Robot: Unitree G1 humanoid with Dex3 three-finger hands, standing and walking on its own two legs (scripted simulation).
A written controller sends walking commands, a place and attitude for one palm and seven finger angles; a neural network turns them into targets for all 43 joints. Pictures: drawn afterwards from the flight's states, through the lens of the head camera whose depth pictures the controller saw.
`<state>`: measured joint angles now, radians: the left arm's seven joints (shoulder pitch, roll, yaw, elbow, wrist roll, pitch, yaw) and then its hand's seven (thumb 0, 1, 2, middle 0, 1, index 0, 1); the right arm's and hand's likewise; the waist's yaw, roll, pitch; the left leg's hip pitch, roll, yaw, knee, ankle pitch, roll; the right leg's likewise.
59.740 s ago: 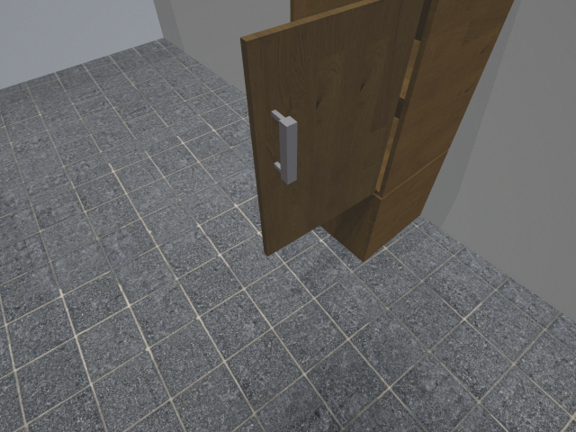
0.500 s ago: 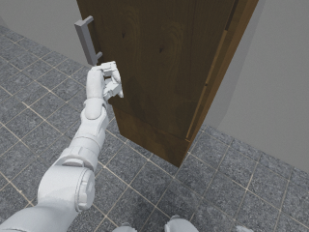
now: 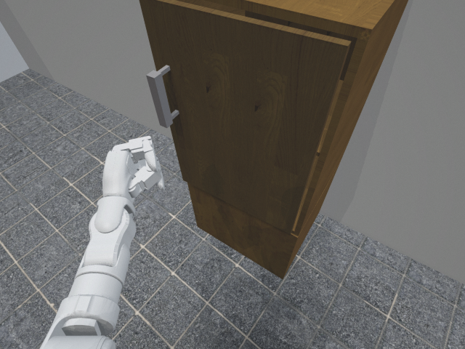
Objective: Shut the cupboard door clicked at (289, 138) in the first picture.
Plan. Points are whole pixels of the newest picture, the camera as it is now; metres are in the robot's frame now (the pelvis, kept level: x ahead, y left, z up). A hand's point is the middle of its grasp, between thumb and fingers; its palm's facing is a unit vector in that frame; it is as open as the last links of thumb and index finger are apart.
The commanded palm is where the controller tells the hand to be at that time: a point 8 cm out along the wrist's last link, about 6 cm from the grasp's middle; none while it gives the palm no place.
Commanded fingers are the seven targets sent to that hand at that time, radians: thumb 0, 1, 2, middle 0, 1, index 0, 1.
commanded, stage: draw the hand back to the body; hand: left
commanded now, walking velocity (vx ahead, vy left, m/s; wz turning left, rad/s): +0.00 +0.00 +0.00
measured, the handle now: (166, 96) +0.66 +0.17 +0.06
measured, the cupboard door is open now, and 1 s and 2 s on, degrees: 2 2 2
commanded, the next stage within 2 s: step back with the hand held close in 1.18 s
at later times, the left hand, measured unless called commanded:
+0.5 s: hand (71, 220) +0.27 +0.22 +0.15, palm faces +0.28 -0.92 -0.28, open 3.9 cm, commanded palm +0.22 +0.26 +0.17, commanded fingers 0.00 0.90 0.90 -0.58 -0.72 -0.58 -0.72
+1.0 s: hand out of the picture +0.19 +0.28 +0.18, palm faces +0.50 -0.76 -0.41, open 7.2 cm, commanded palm +0.15 +0.31 +0.20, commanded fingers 0.00 0.90 0.90 -0.20 -0.30 -0.20 -0.30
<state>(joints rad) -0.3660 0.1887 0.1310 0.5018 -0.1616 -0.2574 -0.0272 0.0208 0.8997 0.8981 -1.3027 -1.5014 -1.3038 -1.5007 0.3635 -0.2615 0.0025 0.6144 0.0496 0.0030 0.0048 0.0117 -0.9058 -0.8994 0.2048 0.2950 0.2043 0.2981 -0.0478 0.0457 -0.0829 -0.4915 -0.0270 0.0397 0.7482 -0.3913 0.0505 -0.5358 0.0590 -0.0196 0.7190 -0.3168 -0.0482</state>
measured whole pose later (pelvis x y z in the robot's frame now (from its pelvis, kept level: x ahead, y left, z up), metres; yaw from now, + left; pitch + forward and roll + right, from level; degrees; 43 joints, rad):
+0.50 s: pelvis +0.02 +0.00 +0.03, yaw +3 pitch -2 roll -1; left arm 0.19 0.29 0.12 -0.15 -0.07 -0.02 0.06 0.02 0.89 0.90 -0.85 -1.01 -0.85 -1.00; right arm 0.15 -0.21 0.07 0.56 0.03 0.01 -0.05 0.01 -0.90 -0.90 0.21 0.30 0.21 0.30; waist 0.05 0.07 -0.01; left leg -0.11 -0.05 0.00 0.44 -0.28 0.05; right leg -0.15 0.04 -0.04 0.42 -0.23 -0.04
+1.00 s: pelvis +0.02 +0.01 +0.03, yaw +3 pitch -3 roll -1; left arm 0.47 0.34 0.34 -0.36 -0.08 -0.07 0.10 0.02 0.89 0.90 -0.25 -0.35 -0.26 -0.35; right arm 0.20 -0.25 0.01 0.63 0.02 -0.06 -0.06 0.01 -0.90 -0.90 0.20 0.30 0.20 0.30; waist 0.07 0.09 -0.01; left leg -0.10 -0.05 -0.01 0.43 -0.28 0.06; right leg -0.13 0.04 -0.04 0.41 -0.23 -0.04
